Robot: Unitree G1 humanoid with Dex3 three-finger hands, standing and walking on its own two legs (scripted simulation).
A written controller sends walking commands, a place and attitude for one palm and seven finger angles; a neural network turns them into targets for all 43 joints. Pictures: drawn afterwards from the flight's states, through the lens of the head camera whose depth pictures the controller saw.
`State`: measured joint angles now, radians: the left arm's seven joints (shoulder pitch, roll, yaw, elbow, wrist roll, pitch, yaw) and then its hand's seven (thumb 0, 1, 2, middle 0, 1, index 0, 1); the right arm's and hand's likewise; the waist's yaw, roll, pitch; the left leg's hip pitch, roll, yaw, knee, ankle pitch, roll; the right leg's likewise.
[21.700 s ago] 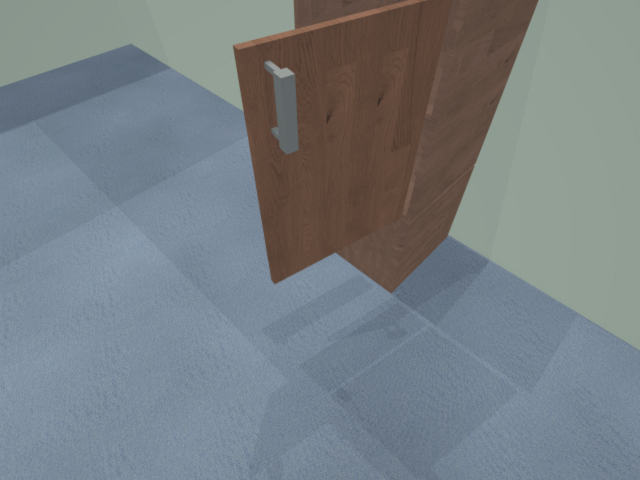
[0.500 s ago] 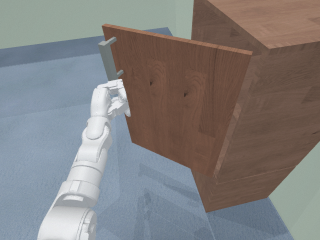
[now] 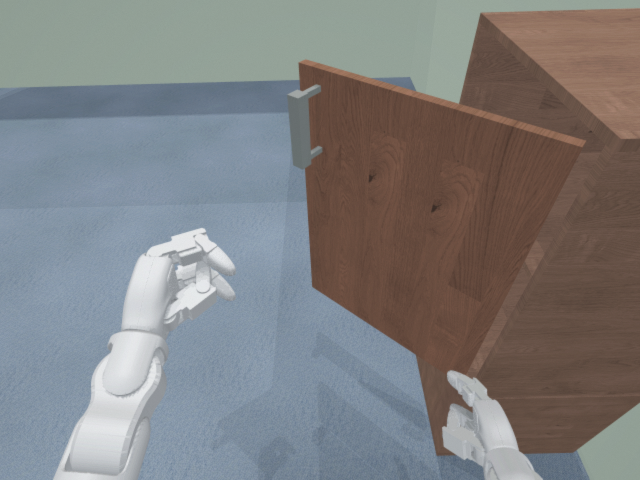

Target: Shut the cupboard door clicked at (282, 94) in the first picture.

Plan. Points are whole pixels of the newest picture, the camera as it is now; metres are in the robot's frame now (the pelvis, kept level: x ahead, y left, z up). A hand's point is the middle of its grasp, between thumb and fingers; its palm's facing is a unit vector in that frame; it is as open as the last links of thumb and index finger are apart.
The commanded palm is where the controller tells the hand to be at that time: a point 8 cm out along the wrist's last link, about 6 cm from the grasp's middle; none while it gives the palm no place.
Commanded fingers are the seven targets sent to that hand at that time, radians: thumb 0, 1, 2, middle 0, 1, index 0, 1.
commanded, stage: draw the hand back to the body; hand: left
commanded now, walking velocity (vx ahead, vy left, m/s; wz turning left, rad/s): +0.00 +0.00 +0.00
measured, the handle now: (308, 126) +0.63 +0.09 +0.15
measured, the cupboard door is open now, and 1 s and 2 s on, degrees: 49 49 49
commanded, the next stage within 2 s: step back with the hand held close in 0.82 s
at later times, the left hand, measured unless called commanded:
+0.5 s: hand (56, 333) +0.20 +0.28 +0.16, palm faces +0.43 -0.79 -0.44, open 6.6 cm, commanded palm +0.16 +0.31 +0.17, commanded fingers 0.00 0.90 0.90 -0.20 -0.30 -0.20 -0.30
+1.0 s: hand (58, 323) +0.21 +0.28 +0.16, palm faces +0.44 -0.80 -0.42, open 7.4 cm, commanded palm +0.16 +0.32 +0.17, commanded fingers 0.00 0.90 0.90 -0.20 -0.30 -0.20 -0.30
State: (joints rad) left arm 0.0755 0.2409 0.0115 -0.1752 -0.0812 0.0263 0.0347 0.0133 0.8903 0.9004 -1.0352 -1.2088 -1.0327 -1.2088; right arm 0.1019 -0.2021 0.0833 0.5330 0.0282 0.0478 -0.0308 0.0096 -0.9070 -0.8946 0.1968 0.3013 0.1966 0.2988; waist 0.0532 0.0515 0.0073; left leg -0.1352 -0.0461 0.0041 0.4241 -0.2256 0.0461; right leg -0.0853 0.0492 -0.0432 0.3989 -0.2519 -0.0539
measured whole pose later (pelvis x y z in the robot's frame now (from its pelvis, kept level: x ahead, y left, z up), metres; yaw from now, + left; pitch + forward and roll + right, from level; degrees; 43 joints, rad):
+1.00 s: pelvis +0.01 +0.02 +0.00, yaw -1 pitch -3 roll -1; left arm 0.46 0.36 0.36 -0.36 -0.08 -0.09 0.09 0.01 0.89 0.90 -0.21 -0.30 -0.21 -0.30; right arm 0.20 -0.23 0.03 0.62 0.02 -0.01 -0.05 0.01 -0.90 -0.89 0.20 0.30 0.20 0.30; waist 0.05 0.08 -0.01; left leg -0.13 -0.05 0.02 0.42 -0.24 0.07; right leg -0.07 0.04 -0.03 0.37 -0.25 -0.03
